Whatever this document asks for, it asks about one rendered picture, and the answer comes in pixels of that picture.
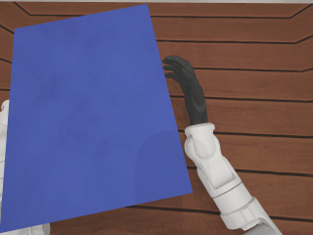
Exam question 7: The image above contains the pedestal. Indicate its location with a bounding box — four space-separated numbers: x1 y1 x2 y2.
0 1 313 235

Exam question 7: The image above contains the robot right upper arm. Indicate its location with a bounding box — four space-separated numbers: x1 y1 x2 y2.
243 222 278 235

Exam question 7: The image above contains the robot left upper arm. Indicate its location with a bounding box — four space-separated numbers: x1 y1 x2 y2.
0 208 51 235

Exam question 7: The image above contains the carton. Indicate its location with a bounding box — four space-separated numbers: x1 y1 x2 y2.
0 4 193 233

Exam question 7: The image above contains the right robot hand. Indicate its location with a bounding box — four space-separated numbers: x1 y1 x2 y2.
162 55 208 126

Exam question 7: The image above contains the right robot forearm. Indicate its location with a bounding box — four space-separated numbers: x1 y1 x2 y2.
184 122 283 235

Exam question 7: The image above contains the left robot forearm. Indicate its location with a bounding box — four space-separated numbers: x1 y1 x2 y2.
0 100 10 209

